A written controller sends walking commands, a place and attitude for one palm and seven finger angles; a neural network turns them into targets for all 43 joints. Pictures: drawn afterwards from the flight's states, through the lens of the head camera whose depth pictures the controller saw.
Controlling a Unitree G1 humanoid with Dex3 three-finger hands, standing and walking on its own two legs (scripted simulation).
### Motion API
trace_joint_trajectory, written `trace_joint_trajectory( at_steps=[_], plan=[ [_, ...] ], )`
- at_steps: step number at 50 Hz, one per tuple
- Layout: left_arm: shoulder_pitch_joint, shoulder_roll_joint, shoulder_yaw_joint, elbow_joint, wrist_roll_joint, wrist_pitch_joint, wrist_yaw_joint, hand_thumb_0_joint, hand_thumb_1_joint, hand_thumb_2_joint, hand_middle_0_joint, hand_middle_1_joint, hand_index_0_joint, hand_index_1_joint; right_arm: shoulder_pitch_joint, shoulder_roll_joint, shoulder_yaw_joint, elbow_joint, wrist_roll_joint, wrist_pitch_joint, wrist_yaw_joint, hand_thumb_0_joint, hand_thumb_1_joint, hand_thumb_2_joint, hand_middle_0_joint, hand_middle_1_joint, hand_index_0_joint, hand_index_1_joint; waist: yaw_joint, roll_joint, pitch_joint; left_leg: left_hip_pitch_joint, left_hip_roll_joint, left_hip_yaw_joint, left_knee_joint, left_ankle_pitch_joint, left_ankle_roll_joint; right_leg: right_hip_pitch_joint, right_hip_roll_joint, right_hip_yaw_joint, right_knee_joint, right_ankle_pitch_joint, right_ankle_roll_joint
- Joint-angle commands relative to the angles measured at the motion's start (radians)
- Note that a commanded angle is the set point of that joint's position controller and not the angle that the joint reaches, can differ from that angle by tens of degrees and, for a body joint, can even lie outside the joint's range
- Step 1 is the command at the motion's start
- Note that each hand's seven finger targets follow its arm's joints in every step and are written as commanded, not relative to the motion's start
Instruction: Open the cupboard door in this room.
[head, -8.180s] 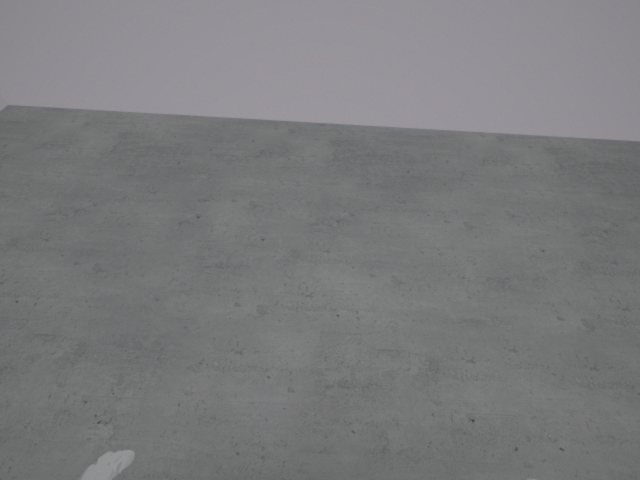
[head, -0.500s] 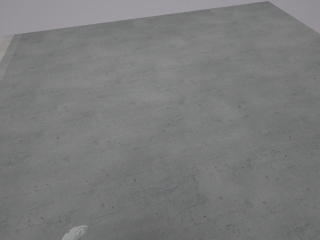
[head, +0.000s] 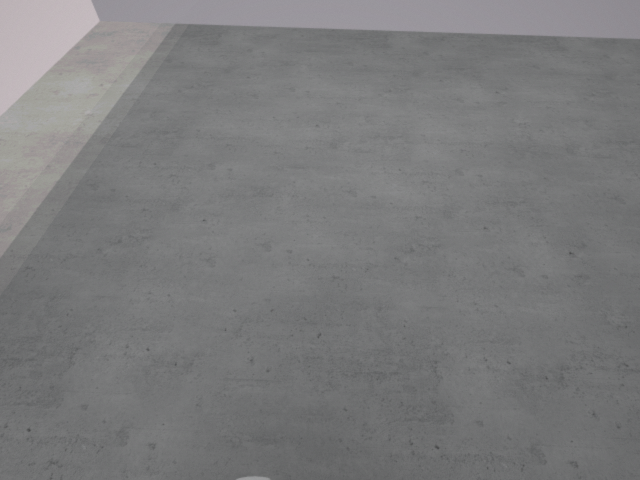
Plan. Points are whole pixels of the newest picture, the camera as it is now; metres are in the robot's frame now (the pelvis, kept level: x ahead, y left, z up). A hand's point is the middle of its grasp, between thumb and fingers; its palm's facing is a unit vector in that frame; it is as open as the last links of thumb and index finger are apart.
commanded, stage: turn or walk to find it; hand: left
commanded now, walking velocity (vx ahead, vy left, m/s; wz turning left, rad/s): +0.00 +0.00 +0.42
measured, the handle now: out of the picture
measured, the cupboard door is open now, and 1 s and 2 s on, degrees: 0 0 0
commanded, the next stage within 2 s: none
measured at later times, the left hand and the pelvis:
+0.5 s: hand out of the picture +0.04 +0.23 -0.15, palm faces +0.19 -0.95 -0.27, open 7.4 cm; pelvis -0.04 +0.01 +0.00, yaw +10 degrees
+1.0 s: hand out of the picture -0.12 +0.18 -0.16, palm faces +0.45 -0.86 -0.26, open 7.4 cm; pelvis -0.08 -0.02 +0.00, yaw +25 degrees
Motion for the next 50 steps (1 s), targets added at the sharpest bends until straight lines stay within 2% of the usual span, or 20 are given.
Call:
trace_joint_trajectory(
  at_steps=[1, 2, 3, 4, 5, 6, 7, 11, 15, 21, 24, 26, 27, 28, 29, 31, 33, 36, 46, 50],
  plan=[
    [0.007, 0.208, 0.057, -0.038, -0.011, -0.009, 0.005, 0.000, 0.900, 0.900, -0.200, -0.300, -0.200, -0.300, 0.061, -0.049, -0.001, -0.071, 0.010, -0.047, -0.003, 0.000, -0.900, -0.900, 0.200, 0.300, 0.200, 0.300, -0.037, -0.145, -0.142, 0.136, -0.019, 0.035, -0.335, 0.195, 0.025, 0.067, -0.205, 0.157, -0.032, 0.288, -0.048],
    [0.018, 0.177, 0.050, -0.050, -0.021, -0.002, 0.003, 0.000, 0.900, 0.900, -0.200, -0.300, -0.200, -0.300, 0.092, -0.100, -0.011, -0.065, 0.007, -0.058, -0.003, 0.000, -0.900, -0.900, 0.200, 0.300, 0.200, 0.300, -0.058, 0.003, -0.166, 0.265, 0.055, -0.060, -0.433, 0.296, 0.053, -0.055, -0.146, 0.106, 0.109, 0.164, 0.008],
    [0.005, 0.112, 0.035, -0.084, -0.026, 0.005, -0.004, 0.000, 0.900, 0.900, -0.200, -0.300, -0.200, -0.300, 0.113, -0.199, -0.033, -0.073, -0.002, -0.063, -0.009, 0.000, -0.900, -0.900, 0.200, 0.300, 0.200, 0.300, -0.074, 0.292, -0.137, 0.336, 0.305, -0.384, -0.485, 0.557, 0.153, -0.317, -0.011, 0.067, 0.312, -0.256, 0.088],
    [-0.068, 0.112, 0.024, -0.104, -0.016, 0.017, 0.000, 0.000, 0.900, 0.900, -0.200, -0.300, -0.200, -0.300, 0.137, -0.238, -0.039, -0.062, -0.004, -0.052, -0.016, 0.000, -0.900, -0.900, 0.200, 0.300, 0.200, 0.300, -0.098, 0.258, -0.108, 0.237, 0.376, -0.402, -0.497, 0.647, 0.236, -0.307, 0.013, 0.157, 0.444, -0.365, 0.085],
    [-0.075, 0.121, 0.030, -0.098, -0.014, 0.024, -0.002, 0.000, 0.900, 0.900, -0.200, -0.300, -0.200, -0.300, 0.098, -0.210, -0.030, -0.064, -0.007, -0.053, -0.021, 0.000, -0.900, -0.900, 0.200, 0.300, 0.200, 0.300, -0.079, 0.192, -0.089, 0.178, 0.341, -0.339, -0.507, 0.552, 0.247, -0.285, -0.001, 0.203, 0.498, -0.314, 0.076],
    [-0.083, 0.117, 0.035, -0.085, -0.011, 0.029, -0.004, 0.000, 0.900, 0.900, -0.200, -0.300, -0.200, -0.300, 0.049, -0.183, -0.025, -0.075, -0.008, -0.057, -0.029, 0.000, -0.900, -0.900, 0.200, 0.300, 0.200, 0.300, -0.066, 0.241, -0.066, 0.142, 0.285, -0.320, -0.511, 0.501, 0.226, -0.303, -0.001, 0.223, 0.532, -0.258, 0.081],
    [-0.079, 0.132, 0.039, -0.072, -0.014, 0.028, -0.009, 0.000, 0.900, 0.900, -0.200, -0.300, -0.200, -0.300, -0.004, -0.162, -0.016, -0.089, -0.007, -0.057, -0.033, 0.000, -0.900, -0.900, 0.200, 0.300, 0.200, 0.300, -0.048, 0.208, -0.030, 0.124, 0.250, -0.288, -0.505, 0.495, 0.215, -0.308, 0.006, 0.232, 0.559, -0.204, 0.085],
    [-0.039, 0.127, 0.036, -0.046, -0.017, 0.018, -0.016, 0.000, 0.900, 0.900, -0.200, -0.300, -0.200, -0.300, -0.007, -0.149, -0.007, -0.097, 0.001, -0.070, -0.035, 0.000, -0.900, -0.900, 0.200, 0.300, 0.200, 0.300, -0.031, 0.118, -0.065, 0.190, 0.181, -0.220, -0.475, 0.651, 0.201, -0.291, 0.030, 0.234, 0.556, -0.119, 0.102],
    [-0.068, 0.120, 0.033, -0.066, -0.018, 0.018, -0.008, 0.000, 0.900, 0.900, -0.200, -0.300, -0.200, -0.300, 0.037, -0.147, -0.015, -0.092, 0.000, -0.070, -0.033, 0.000, -0.900, -0.900, 0.200, 0.300, 0.200, 0.300, -0.050, 0.121, -0.098, 0.253, 0.185, -0.263, -0.464, 0.669, 0.219, -0.295, 0.040, 0.247, 0.497, -0.128, 0.114],
    [-0.127, 0.103, 0.026, -0.104, -0.025, 0.014, -0.003, 0.000, 0.900, 0.900, -0.200, -0.300, -0.200, -0.300, 0.050, -0.153, -0.026, -0.097, -0.010, -0.058, -0.029, 0.000, -0.900, -0.900, 0.200, 0.300, 0.200, 0.300, -0.067, 0.153, -0.088, 0.186, 0.188, -0.360, -0.446, 0.621, 0.239, -0.191, 0.072, 0.248, 0.300, -0.196, 0.100],
    [-0.079, 0.099, 0.027, -0.097, -0.030, 0.007, -0.001, 0.000, 0.900, 0.900, -0.200, -0.300, -0.200, -0.300, 0.023, -0.153, -0.031, -0.110, -0.012, -0.052, -0.025, 0.000, -0.900, -0.900, 0.200, 0.300, 0.200, 0.300, -0.042, 0.157, -0.105, 0.098, 0.156, -0.384, -0.419, 0.590, 0.221, -0.051, 0.104, 0.231, 0.124, -0.136, 0.086],
    [-0.005, 0.114, 0.033, -0.080, -0.029, -0.005, 0.001, 0.000, 0.900, 0.900, -0.200, -0.300, -0.200, -0.300, 0.000, -0.143, -0.034, -0.119, -0.003, -0.050, -0.021, 0.000, -0.900, -0.900, 0.200, 0.300, 0.200, 0.300, 0.000, 0.109, -0.140, 0.015, 0.106, -0.359, -0.350, 0.499, 0.173, 0.115, 0.100, 0.222, -0.100, 0.036, 0.079],
    [0.029, 0.157, 0.042, -0.076, -0.021, -0.015, 0.006, 0.000, 0.900, 0.900, -0.200, -0.300, -0.200, -0.300, 0.009, -0.104, -0.030, -0.125, 0.004, -0.051, -0.017, 0.000, -0.900, -0.900, 0.200, 0.300, 0.200, 0.300, 0.012, 0.003, -0.163, -0.107, 0.042, -0.302, -0.267, 0.338, 0.118, 0.256, 0.004, 0.303, -0.206, 0.070, 0.058],
    [0.048, 0.249, 0.060, -0.078, -0.006, -0.022, 0.014, 0.000, 0.900, 0.900, -0.200, -0.300, -0.200, -0.300, 0.014, -0.037, -0.018, -0.147, 0.009, -0.052, -0.012, 0.000, -0.900, -0.900, 0.200, 0.300, 0.200, 0.300, 0.024, -0.283, -0.153, -0.288, -0.105, -0.130, -0.051, 0.016, 0.043, 0.328, -0.247, 0.567, -0.266, 0.086, -0.037],
    [0.030, 0.269, 0.057, -0.098, -0.013, -0.016, 0.014, 0.000, 0.900, 0.900, -0.200, -0.300, -0.200, -0.300, -0.017, -0.079, -0.031, -0.156, 0.000, -0.042, -0.015, 0.000, -0.900, -0.900, 0.200, 0.300, 0.200, 0.300, 0.035, -0.267, -0.121, -0.269, -0.099, -0.125, 0.161, -0.134, 0.036, 0.160, -0.360, 0.622, -0.294, 0.115, -0.129],
    [-0.100, 0.205, 0.056, -0.129, -0.017, -0.013, 0.020, 0.000, 0.900, 0.900, -0.200, -0.300, -0.200, -0.300, 0.016, -0.094, -0.042, -0.119, -0.008, -0.015, -0.005, 0.000, -0.900, -0.900, 0.200, 0.300, 0.200, 0.300, -0.026, -0.205, -0.039, -0.241, -0.057, -0.158, 0.359, -0.030, 0.040, -0.014, -0.271, 0.523, -0.346, -0.108, -0.122],
    [-0.160, 0.158, 0.036, -0.140, -0.018, -0.020, 0.013, 0.000, 0.900, 0.900, -0.200, -0.300, -0.200, -0.300, 0.072, -0.072, -0.038, -0.078, -0.012, -0.009, 0.005, 0.000, -0.900, -0.900, 0.200, 0.300, 0.200, 0.300, -0.068, -0.130, -0.004, -0.231, -0.041, -0.117, 0.439, 0.079, 0.021, -0.034, -0.175, 0.363, -0.306, -0.021, -0.076],
    [-0.114, 0.145, 0.033, -0.125, -0.016, -0.029, 0.012, 0.000, 0.900, 0.900, -0.200, -0.300, -0.200, -0.300, 0.092, -0.064, -0.034, -0.065, -0.008, -0.008, 0.008, 0.000, -0.900, -0.900, 0.200, 0.300, 0.200, 0.300, -0.054, -0.159, -0.023, -0.237, -0.031, -0.091, 0.438, 0.130, -0.004, 0.028, -0.150, 0.280, -0.285, 0.062, -0.063],
    [0.039, 0.202, 0.052, -0.054, -0.001, -0.023, 0.010, 0.000, 0.900, 0.900, -0.200, -0.300, -0.200, -0.300, -0.047, -0.040, -0.008, -0.096, 0.005, -0.025, 0.002, 0.000, -0.900, -0.900, 0.200, 0.300, 0.200, 0.300, 0.029, -0.202, -0.071, -0.133, -0.007, -0.008, 0.048, -0.033, -0.007, 0.166, -0.232, 0.268, -0.202, 0.311, -0.128],
    [0.016, 0.224, 0.059, -0.045, -0.004, -0.015, 0.007, 0.000, 0.900, 0.900, -0.200, -0.300, -0.200, -0.300, 0.016, -0.038, 0.000, -0.084, 0.011, -0.043, -0.004, 0.000, -0.900, -0.900, 0.200, 0.300, 0.200, 0.300, -0.007, -0.207, -0.134, 0.023, -0.027, 0.044, -0.195, 0.063, 0.012, 0.146, -0.229, 0.213, -0.095, 0.389, -0.096]
  ],
)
